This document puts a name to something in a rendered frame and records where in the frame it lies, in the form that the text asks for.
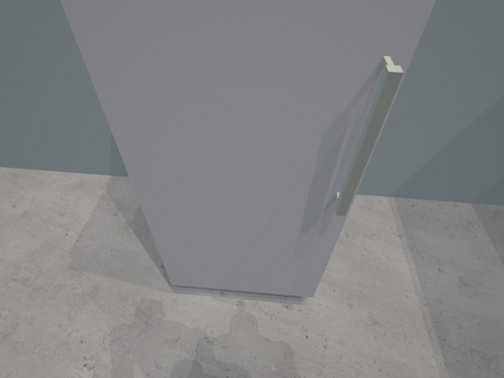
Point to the handle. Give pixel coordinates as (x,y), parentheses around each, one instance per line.
(381,103)

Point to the fridge door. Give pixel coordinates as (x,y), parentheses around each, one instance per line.
(237,121)

